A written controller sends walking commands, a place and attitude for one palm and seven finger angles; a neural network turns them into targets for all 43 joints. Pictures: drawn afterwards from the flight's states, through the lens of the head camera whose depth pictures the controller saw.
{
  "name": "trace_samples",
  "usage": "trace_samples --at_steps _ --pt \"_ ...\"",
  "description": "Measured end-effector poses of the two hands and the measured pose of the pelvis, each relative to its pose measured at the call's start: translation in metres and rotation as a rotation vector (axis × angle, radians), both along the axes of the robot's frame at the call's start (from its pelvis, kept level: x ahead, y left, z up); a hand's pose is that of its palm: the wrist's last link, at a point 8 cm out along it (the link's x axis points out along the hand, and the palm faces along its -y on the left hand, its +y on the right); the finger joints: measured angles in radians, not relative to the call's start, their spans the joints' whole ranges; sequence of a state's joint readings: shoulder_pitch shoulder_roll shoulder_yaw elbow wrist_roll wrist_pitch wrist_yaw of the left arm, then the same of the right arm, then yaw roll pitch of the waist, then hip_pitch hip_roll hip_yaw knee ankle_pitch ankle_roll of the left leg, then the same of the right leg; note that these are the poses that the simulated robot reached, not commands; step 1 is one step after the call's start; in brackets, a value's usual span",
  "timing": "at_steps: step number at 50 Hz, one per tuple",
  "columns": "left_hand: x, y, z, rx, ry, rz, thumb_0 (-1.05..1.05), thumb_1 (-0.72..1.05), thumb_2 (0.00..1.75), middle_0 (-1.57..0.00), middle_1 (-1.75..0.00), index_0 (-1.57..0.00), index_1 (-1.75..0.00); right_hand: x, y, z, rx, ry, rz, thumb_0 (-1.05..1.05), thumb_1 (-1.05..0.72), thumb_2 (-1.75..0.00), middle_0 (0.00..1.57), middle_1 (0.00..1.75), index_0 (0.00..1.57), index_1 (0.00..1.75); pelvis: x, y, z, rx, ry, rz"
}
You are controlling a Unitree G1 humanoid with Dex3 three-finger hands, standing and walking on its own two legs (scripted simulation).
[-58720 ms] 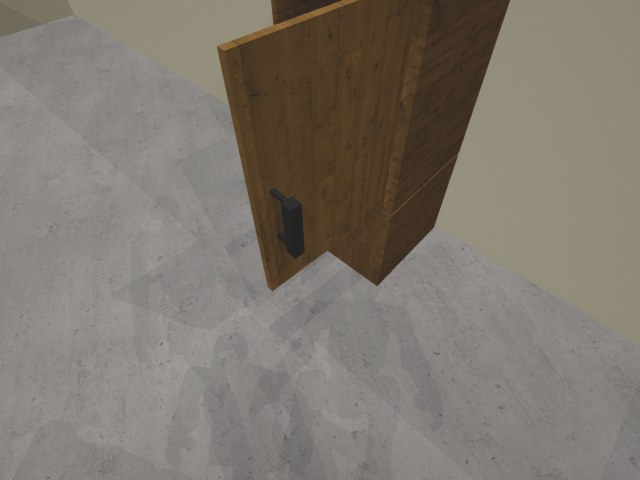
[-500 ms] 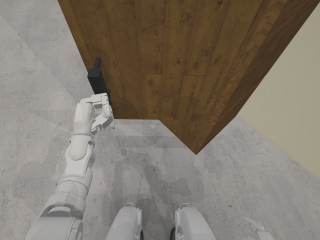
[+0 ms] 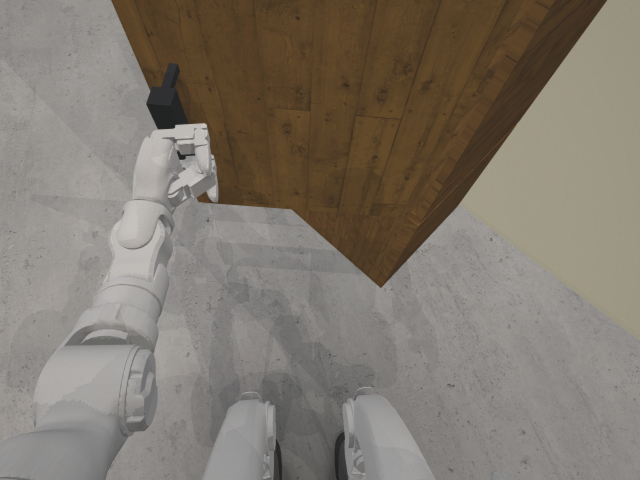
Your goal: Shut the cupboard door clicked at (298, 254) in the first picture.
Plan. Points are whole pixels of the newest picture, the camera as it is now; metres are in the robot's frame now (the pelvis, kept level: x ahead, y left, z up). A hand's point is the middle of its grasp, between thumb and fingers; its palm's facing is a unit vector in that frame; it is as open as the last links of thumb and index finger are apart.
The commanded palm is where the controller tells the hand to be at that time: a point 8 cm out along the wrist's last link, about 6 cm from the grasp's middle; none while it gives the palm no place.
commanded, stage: push the door shut along its arc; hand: left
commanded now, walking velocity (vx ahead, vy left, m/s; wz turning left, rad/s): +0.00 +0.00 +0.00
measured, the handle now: (182, 125) +0.56 +0.16 +0.04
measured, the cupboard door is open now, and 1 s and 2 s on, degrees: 41 29 23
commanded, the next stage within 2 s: pull the fist back off the door in 1.12 s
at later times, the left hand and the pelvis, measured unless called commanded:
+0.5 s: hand (241, 134) +0.54 +0.08 +0.04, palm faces -0.28 -0.96 -0.04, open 3.1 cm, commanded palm +0.54 +0.12 +0.04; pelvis +0.00 +0.00 -0.01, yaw -2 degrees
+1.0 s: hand (259, 106) +0.59 +0.06 +0.04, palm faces -0.38 -0.92 -0.02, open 3.0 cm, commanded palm +0.60 +0.08 +0.04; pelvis +0.00 +0.00 -0.03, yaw -3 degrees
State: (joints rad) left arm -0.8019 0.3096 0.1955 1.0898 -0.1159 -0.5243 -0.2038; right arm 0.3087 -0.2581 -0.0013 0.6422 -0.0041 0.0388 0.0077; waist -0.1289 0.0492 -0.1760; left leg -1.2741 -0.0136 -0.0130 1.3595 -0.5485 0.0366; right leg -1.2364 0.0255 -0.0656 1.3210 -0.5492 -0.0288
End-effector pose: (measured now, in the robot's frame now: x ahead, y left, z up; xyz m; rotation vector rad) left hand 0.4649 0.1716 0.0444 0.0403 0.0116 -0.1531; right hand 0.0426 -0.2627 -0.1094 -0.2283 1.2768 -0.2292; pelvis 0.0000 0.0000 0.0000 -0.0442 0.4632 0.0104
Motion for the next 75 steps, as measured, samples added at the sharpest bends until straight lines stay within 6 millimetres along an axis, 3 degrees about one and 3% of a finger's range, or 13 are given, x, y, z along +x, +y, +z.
trace_samples --at_steps 17,44,62,66,69,75 --pt "0.052 -0.027 -0.002 -0.001 0.026 -0.093 0.02 0.90 0.90 -1.30 -1.50 -1.30 -1.50 -0.046 0.004 0.000 -0.023 0.104 -0.069 0.00 -0.90 -0.90 0.21 0.30 0.20 0.30 -0.002 0.005 -0.010 -0.019 0.052 -0.013" --pt "0.117 -0.056 0.002 -0.005 0.055 -0.212 0.02 0.90 0.90 -1.30 -1.50 -1.30 -1.50 -0.075 0.008 -0.003 -0.043 0.171 -0.134 0.00 -0.90 -0.90 0.21 0.30 0.20 0.30 0.003 0.001 -0.025 -0.033 0.126 -0.034" --pt "0.139 -0.065 0.005 0.008 0.077 -0.268 0.03 0.93 0.94 -1.30 -1.50 -1.30 -1.50 -0.093 0.010 -0.003 -0.087 0.203 -0.139 0.00 -0.90 -0.90 0.21 0.30 0.20 0.30 0.000 0.000 -0.037 -0.051 0.161 -0.027" --pt "0.142 -0.065 0.000 -0.144 0.077 -0.038 0.05 0.88 0.92 -1.30 -1.50 -1.30 -1.50 -0.098 0.016 -0.002 -0.064 0.220 -0.106 0.00 -0.90 -0.90 0.21 0.30 0.20 0.30 -0.001 0.001 -0.039 -0.054 0.174 -0.031" --pt "0.139 -0.068 -0.007 -0.117 0.061 0.148 0.04 0.87 0.91 -1.30 -1.50 -1.30 -1.50 -0.102 0.025 -0.002 -0.010 0.244 -0.083 0.00 -0.90 -0.90 0.20 0.30 0.20 0.30 -0.001 0.001 -0.037 -0.051 0.180 -0.032" --pt "0.128 -0.082 -0.013 0.011 0.004 0.162 0.03 0.89 0.90 -1.30 -1.50 -1.30 -1.50 -0.110 0.040 -0.002 0.084 0.284 -0.128 0.00 -0.90 -0.90 0.20 0.30 0.20 0.30 0.003 0.000 -0.029 -0.035 0.175 -0.034"
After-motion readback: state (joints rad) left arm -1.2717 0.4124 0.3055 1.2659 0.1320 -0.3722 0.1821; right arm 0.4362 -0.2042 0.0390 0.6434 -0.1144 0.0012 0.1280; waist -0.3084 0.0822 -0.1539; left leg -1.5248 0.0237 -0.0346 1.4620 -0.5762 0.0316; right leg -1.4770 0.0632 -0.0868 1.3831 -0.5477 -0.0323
